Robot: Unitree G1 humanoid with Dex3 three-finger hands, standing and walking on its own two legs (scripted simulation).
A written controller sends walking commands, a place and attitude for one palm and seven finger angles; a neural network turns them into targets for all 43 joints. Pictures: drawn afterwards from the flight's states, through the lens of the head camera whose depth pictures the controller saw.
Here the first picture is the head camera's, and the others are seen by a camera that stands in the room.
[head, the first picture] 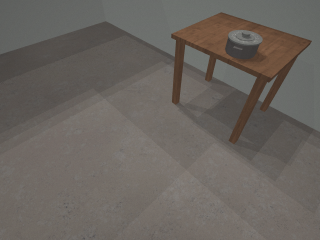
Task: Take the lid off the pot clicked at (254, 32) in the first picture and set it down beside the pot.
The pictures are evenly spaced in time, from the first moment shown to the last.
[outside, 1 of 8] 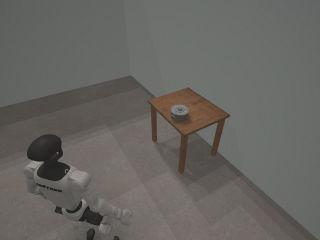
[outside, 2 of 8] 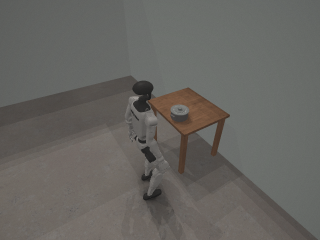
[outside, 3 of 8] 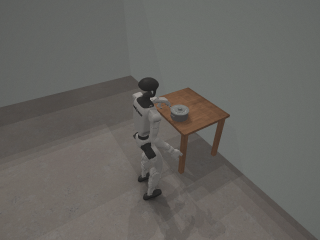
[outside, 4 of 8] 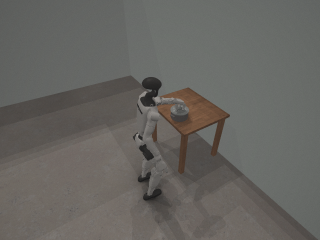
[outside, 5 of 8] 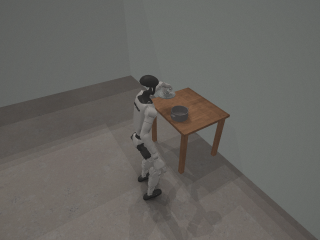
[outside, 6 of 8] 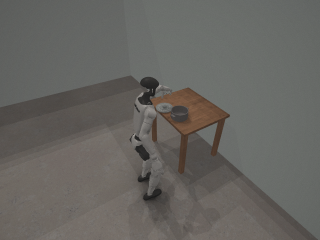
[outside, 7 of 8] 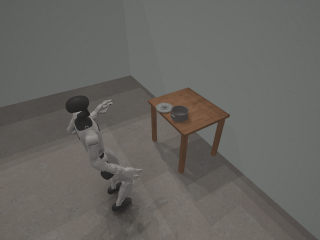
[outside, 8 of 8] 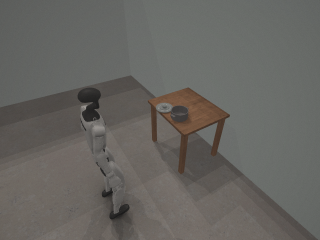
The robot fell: no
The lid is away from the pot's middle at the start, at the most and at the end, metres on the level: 0.00 0.23 0.22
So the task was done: yes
